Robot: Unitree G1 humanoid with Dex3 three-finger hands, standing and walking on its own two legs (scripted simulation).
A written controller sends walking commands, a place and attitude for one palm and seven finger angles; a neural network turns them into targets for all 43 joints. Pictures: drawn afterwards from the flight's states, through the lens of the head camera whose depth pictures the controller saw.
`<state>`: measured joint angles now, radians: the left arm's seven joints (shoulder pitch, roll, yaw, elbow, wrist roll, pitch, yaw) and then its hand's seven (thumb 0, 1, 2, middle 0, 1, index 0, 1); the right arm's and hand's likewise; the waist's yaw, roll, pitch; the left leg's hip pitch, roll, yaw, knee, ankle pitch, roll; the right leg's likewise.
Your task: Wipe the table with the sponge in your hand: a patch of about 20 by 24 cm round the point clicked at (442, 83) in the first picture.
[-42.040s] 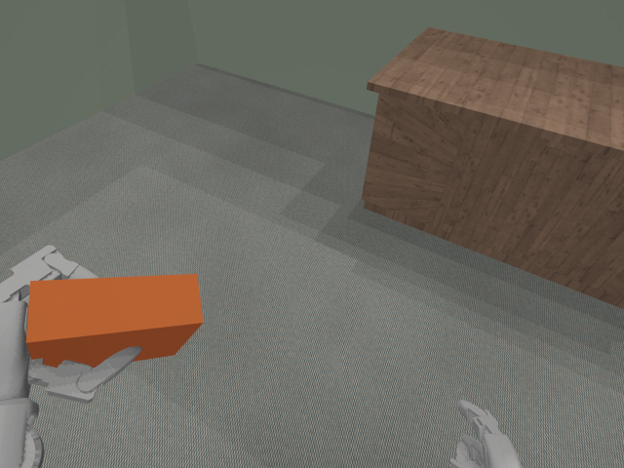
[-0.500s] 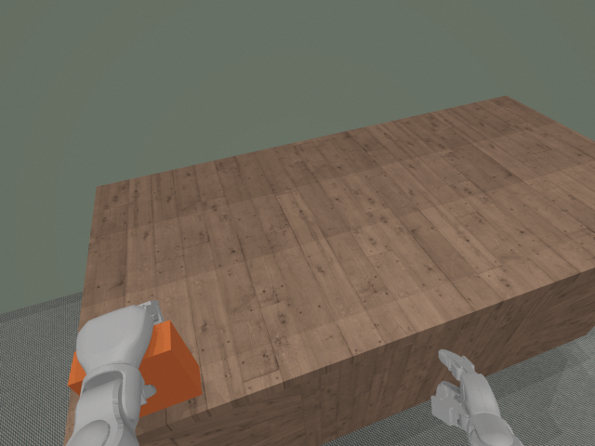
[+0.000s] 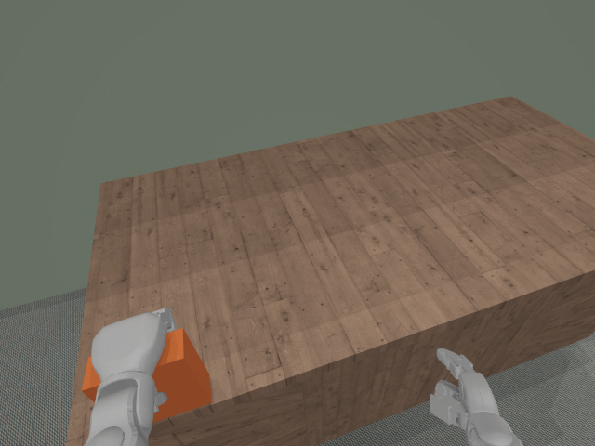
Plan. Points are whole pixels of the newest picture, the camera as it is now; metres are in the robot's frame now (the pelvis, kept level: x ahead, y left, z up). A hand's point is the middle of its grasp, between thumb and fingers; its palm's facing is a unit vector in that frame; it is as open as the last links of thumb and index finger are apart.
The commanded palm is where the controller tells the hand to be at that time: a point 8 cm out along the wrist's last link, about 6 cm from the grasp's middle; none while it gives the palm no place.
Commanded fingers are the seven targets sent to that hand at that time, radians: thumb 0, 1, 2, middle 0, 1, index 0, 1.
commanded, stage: lower the sponge onto the table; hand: left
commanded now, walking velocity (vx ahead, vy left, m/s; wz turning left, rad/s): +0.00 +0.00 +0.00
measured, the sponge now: (159, 388) +0.19 +0.26 -0.05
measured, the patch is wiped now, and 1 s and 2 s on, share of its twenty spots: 0.00 0.20 0.35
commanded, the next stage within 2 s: wipe forward along the first lane in 0.58 s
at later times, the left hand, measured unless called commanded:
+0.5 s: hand (148, 365) +0.20 +0.27 -0.01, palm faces -0.08 -0.09 -0.99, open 9.2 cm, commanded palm +0.18 +0.26 +0.05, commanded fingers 0.00 0.10 1.30 -1.20 -1.60 -1.20 -1.60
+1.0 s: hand (148, 349) +0.23 +0.28 -0.01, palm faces -0.08 -0.06 -1.00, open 9.2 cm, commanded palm +0.21 +0.28 +0.02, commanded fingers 0.00 0.10 1.30 -1.20 -1.60 -1.20 -1.60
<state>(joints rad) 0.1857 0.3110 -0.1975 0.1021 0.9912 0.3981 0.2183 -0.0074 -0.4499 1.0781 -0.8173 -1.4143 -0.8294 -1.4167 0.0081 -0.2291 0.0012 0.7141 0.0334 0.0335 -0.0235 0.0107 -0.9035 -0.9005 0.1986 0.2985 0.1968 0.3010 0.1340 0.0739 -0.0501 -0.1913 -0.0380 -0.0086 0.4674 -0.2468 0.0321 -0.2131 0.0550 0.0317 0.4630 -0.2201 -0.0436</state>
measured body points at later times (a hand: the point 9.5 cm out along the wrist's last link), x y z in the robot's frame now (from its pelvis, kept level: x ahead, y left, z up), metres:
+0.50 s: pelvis +0.00 -0.01 +0.00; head -0.02 -0.04 +0.45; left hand +0.20 +0.27 +0.04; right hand +0.23 -0.23 -0.09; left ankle +0.00 +0.10 -0.74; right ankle +0.02 -0.10 -0.74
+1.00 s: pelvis -0.01 -0.01 -0.01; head -0.03 -0.04 +0.44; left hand +0.23 +0.28 +0.04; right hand +0.21 -0.23 -0.10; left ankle +0.00 +0.10 -0.74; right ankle +0.02 -0.10 -0.74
